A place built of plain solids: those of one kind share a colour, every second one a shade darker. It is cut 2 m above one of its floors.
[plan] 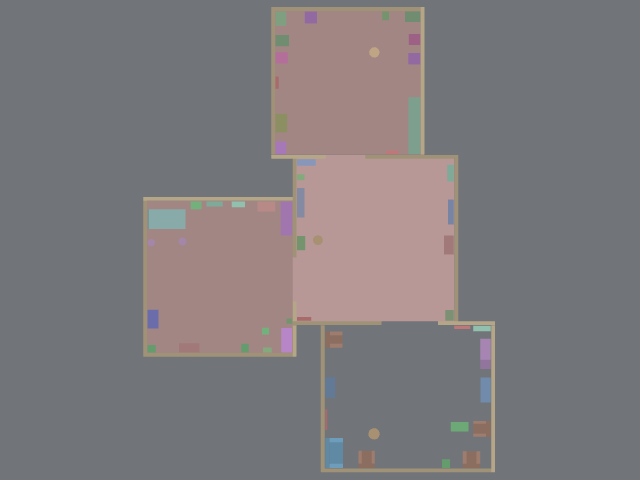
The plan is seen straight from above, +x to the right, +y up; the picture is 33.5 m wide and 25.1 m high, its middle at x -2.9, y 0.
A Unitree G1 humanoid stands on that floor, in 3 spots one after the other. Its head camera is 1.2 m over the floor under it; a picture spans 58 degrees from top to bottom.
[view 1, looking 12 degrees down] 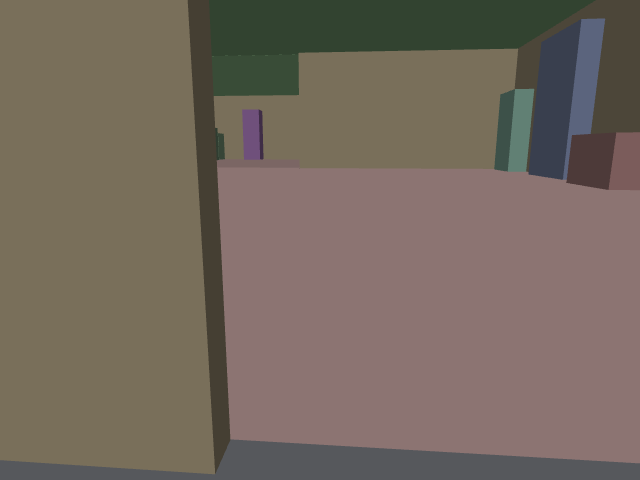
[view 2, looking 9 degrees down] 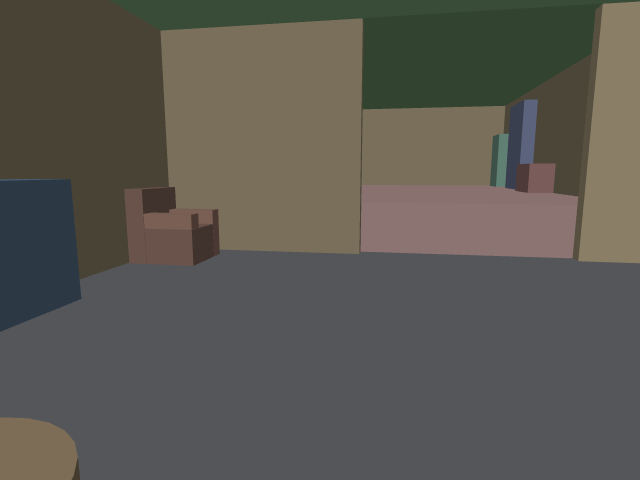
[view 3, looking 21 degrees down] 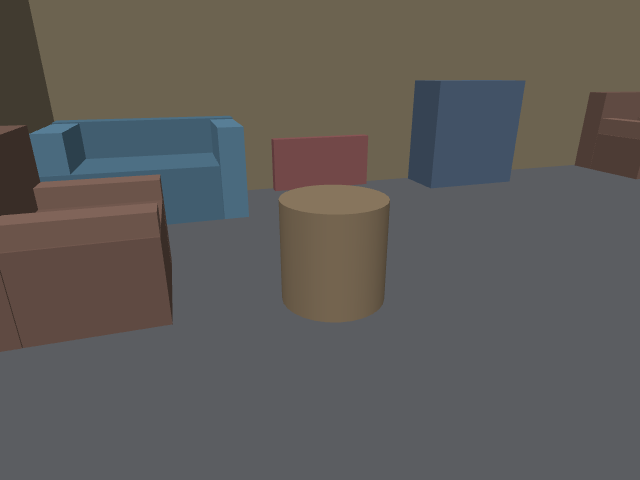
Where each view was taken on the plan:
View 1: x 0.83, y -5.82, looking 95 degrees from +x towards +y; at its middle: floor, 2.20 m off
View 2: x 0.83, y -10.71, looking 100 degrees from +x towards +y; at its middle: wall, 6.43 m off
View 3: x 2.02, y -10.90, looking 162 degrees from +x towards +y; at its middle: stool_pouffe_round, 2.08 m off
